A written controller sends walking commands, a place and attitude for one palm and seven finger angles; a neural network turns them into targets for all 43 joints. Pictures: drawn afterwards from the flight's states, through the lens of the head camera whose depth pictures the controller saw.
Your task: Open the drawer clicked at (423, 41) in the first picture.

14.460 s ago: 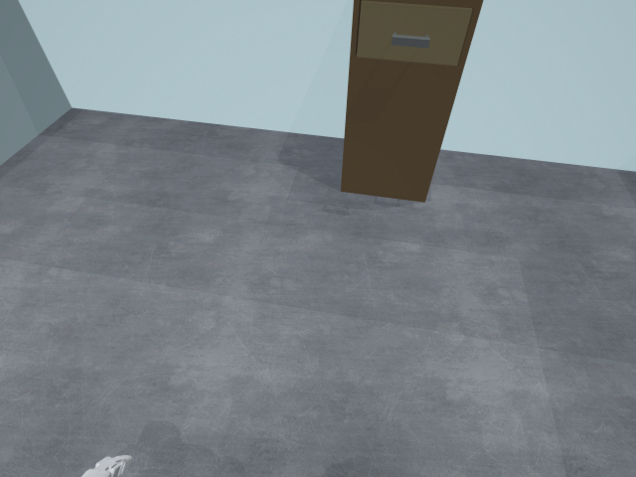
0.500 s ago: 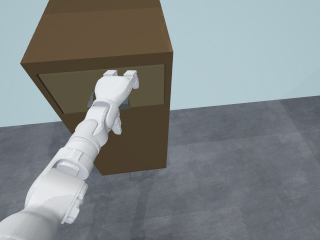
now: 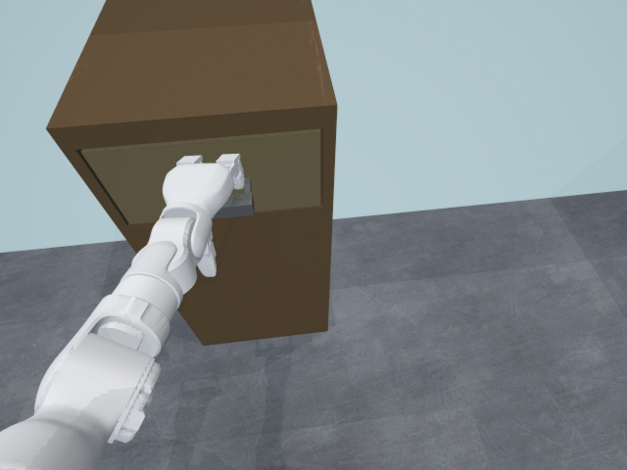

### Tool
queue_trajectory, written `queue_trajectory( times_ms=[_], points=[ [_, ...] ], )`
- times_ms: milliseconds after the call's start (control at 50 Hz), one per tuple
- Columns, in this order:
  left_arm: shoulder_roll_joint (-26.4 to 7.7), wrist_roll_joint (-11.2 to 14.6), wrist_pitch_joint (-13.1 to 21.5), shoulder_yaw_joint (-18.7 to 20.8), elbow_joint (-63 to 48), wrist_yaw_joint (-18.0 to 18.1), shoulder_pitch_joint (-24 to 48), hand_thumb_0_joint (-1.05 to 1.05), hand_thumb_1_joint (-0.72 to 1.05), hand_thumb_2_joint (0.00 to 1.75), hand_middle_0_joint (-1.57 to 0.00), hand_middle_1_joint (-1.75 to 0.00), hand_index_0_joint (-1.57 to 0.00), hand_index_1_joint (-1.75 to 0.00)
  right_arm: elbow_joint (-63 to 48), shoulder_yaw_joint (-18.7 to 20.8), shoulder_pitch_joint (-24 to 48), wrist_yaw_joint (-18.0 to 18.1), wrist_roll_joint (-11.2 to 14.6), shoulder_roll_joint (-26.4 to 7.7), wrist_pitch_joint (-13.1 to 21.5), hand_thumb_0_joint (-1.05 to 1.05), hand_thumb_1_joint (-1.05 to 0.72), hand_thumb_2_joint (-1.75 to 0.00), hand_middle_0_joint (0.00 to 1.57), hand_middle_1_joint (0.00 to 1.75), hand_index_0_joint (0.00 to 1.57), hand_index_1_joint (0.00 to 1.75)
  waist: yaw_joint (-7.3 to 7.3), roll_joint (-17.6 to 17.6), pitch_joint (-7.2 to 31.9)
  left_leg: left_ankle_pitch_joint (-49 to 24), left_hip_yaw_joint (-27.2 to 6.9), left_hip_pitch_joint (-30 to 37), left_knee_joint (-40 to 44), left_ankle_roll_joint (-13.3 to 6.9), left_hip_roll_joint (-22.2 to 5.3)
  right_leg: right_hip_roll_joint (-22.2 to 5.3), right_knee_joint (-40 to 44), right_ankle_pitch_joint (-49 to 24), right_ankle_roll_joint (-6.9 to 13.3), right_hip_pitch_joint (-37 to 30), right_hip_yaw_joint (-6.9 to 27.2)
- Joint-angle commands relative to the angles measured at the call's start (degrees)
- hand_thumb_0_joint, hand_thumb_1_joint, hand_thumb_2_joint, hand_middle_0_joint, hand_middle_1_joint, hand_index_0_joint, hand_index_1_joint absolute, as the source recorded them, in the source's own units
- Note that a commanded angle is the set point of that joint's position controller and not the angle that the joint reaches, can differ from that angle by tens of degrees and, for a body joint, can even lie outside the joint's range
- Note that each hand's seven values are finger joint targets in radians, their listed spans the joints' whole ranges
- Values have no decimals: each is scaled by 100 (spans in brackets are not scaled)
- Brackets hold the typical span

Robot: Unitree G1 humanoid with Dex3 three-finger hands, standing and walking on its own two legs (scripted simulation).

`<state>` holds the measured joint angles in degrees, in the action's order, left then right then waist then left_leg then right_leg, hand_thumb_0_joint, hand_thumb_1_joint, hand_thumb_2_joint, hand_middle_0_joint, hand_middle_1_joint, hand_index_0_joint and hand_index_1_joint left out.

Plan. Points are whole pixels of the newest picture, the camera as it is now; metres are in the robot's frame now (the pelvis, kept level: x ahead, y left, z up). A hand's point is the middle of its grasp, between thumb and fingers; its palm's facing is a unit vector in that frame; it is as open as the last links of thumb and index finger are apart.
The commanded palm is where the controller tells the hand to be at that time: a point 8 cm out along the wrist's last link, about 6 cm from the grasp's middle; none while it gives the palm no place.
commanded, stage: move the hooked fingers above the handle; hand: left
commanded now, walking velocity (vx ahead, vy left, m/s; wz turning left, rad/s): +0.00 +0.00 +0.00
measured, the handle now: (215, 196) +0.54 +0.15 -0.01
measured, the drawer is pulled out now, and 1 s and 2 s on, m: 0.00 0.00 0.00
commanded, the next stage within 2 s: lower the fingers behind the handle in 1.30 s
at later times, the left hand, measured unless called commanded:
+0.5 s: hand (229, 211) +0.46 +0.11 +0.04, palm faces -0.11 -0.10 -0.99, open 13.7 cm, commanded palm +0.46 +0.16 +0.11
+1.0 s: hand (250, 194) +0.48 +0.08 +0.06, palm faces +0.01 -0.18 -0.98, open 13.8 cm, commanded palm +0.47 +0.17 +0.11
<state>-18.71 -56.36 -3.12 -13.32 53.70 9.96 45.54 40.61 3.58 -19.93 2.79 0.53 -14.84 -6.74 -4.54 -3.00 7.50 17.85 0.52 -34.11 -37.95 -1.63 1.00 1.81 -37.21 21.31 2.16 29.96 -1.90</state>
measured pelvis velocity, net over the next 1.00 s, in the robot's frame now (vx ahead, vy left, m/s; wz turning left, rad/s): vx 0.00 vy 0.01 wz -0.03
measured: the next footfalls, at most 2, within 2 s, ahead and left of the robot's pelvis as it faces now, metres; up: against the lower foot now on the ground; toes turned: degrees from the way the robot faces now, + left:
none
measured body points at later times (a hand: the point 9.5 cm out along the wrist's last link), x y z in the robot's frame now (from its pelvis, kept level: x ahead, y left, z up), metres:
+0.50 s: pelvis +0.00 +0.00 +0.00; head +0.05 -0.02 +0.44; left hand +0.46 +0.12 +0.10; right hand +0.04 -0.27 -0.14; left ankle +0.00 +0.10 -0.72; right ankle -0.04 -0.10 -0.72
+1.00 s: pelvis +0.00 +0.01 -0.01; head +0.07 +0.00 +0.44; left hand +0.48 +0.09 +0.11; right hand +0.04 -0.26 -0.14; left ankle +0.00 +0.10 -0.72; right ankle -0.04 -0.10 -0.72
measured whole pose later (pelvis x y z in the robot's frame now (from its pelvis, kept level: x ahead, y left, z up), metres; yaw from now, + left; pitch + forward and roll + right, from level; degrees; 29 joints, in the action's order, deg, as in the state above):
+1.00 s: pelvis +0.00 +0.01 -0.01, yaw -2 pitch +16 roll -1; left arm -15.2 -58.6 2.6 -8.5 51.8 16.3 47.8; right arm 39.8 2.5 -16.3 2.9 -0.4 -14.6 -5.4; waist -7.2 -3.1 8.1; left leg 19.8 2.2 -38.4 -41.9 -2.7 1.2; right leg 1.5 -41.3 22.8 1.2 34.8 -0.3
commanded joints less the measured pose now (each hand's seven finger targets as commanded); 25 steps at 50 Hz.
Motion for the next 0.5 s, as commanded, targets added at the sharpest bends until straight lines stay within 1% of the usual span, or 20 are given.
queue_trajectory(
  times_ms=[0,20,40,80,100,120,140,160,180,220,240,280,300,320,340,380,420,440,460,480],
  points=[
    [-1210,-328,484,994,-1675,1186,3431,0,-50,30,-30,-120,-30,-120,-366,251,-351,-29,-51,-627,238,0,-90,-90,20,30,20,30,-176,-272,2327,-2295,-164,1913,-140,-87,5,158,119,-1984,33,120,129],
    [-1594,-388,353,1300,-1647,1481,3612,0,-50,30,-30,-120,-30,-120,-300,224,-335,-42,-92,-666,238,0,-90,-90,20,30,20,30,-126,-180,2387,-2290,-143,1650,-166,-80,38,163,56,-2064,43,-1,117],
    [-1787,-484,146,1503,-1448,1762,3549,0,-50,30,-30,-120,-30,-120,-312,200,-283,-57,-98,-650,229,0,-90,-90,20,30,20,30,-88,-89,2441,-2228,-134,1433,-164,-67,57,168,-31,-2056,50,-80,91],
    [-1767,-567,-416,1487,-1156,2116,3467,0,-50,30,-30,-120,-30,-120,-331,144,-82,-94,-115,-633,191,0,-90,-90,20,30,20,30,-64,-60,2436,-2150,18,1187,-141,-68,95,160,-48,-2183,35,-267,65],
    [-1784,-612,-740,1448,-962,2188,3430,0,-50,30,-30,-120,-30,-120,-335,124,7,-122,-105,-640,159,0,-90,-90,20,30,20,30,-16,-146,2515,-2134,76,1159,-108,-44,95,152,-51,-2196,36,-356,53],
    [-1788,-617,-1078,1435,-690,2198,3419,0,-50,30,-30,-120,-30,-120,-327,103,110,-143,-102,-654,115,0,-90,-90,20,30,20,30,12,-12,2648,-2195,130,1122,-84,-52,108,153,-17,-2343,23,-587,71],
    [-1759,-601,-1429,1336,-285,2117,3278,0,-50,30,-30,-120,-30,-120,-305,102,135,-147,-61,-671,59,0,-90,-90,20,30,20,30,5,-21,2633,-2112,192,1058,-53,-37,109,132,16,-2394,-10,-673,99],
    [-1575,-522,-1719,1093,-58,1958,3428,0,-50,30,-30,-120,-30,-120,-288,95,135,-159,-20,-704,0,0,-90,-90,20,30,20,30,-79,93,2597,-2061,206,1064,0,-36,95,128,78,-2449,-46,-714,113],
    [-1310,-402,-1961,876,234,1720,3343,0,-50,30,-30,-120,-30,-120,-288,121,120,-175,32,-718,-43,0,-90,-90,20,30,20,30,-120,165,2552,-2027,231,1124,63,-41,85,127,175,-2482,-72,-771,131],
    [-679,-26,-2185,375,653,1038,3050,0,-50,30,-30,-120,-30,-120,-347,146,90,-163,109,-793,-113,0,-90,-90,20,30,20,30,-282,666,2527,-2091,264,1239,123,-98,87,96,354,-2868,-141,-1069,181],
    [-493,132,-2137,183,631,658,2880,0,-50,30,-30,-120,-30,-120,-392,163,86,-124,126,-826,-128,0,-90,-90,20,30,20,30,-357,866,2427,-2064,263,1285,130,-138,67,62,407,-3010,-189,-1101,183],
    [-695,222,-1788,298,410,112,2705,0,-50,30,-30,-120,-30,-120,-442,130,83,-17,115,-894,-181,0,-90,-90,20,30,20,30,-364,1174,2222,-1997,228,1193,193,-200,84,10,468,-3199,-230,-1275,206],
    [-596,205,-1557,197,332,-106,2583,0,-50,30,-30,-120,-30,-120,-507,102,121,35,110,-898,-185,0,-90,-90,20,30,20,30,-406,1241,1871,-1836,200,1077,215,-219,107,-4,499,-3090,-229,-1142,194],
    [-451,189,-1219,98,103,-263,2605,0,-50,30,-30,-120,-30,-120,-511,90,89,64,78,-883,-151,0,-90,-90,20,30,20,30,-448,1231,1708,-1810,158,1092,232,-226,97,-33,520,-3068,-211,-1057,208],
    [-503,110,-843,144,-131,-335,2496,0,-50,30,-30,-120,-30,-120,-545,88,57,95,62,-853,-90,0,-90,-90,20,30,20,30,-400,1135,1546,-1735,144,1050,206,-245,110,-26,513,-2958,-200,-925,241],
    [-1053,-136,-102,584,-826,-174,2642,0,-50,30,-30,-120,-30,-120,-588,97,-37,139,5,-778,-18,0,-90,-90,20,30,20,30,-239,629,1752,-1735,93,1132,117,-234,109,-20,393,-2702,-127,-772,323],
    [-1470,-331,393,990,-1399,280,2846,0,-50,30,-30,-120,-30,-120,-639,118,-113,146,-19,-655,55,0,-90,-90,20,30,20,30,-63,151,1957,-1815,43,1229,30,-198,87,20,273,-2337,-32,-588,316],
    [-1505,-435,518,1059,-1606,601,3083,0,-50,30,-30,-120,-30,-120,-652,126,-146,125,-29,-582,118,0,-90,-90,20,30,20,30,-32,-147,2076,-1869,15,1284,-11,-168,63,62,172,-2189,-1,-411,282],
    [-1831,-544,528,1446,-1566,951,3007,0,-50,30,-30,-120,-30,-120,-629,147,-169,112,-37,-549,163,0,-90,-90,20,30,20,30,70,-214,2144,-1887,8,1202,-73,-134,53,91,87,-2058,29,-328,247],
    [-2044,-623,422,1658,-1509,1298,3004,0,-50,30,-30,-120,-30,-120,-617,127,-134,91,-52,-534,193,0,-90,-90,20,30,20,30,123,-207,2172,-1935,6,1068,-101,-110,61,113,19,-2052,45,-316,213]
  ],
)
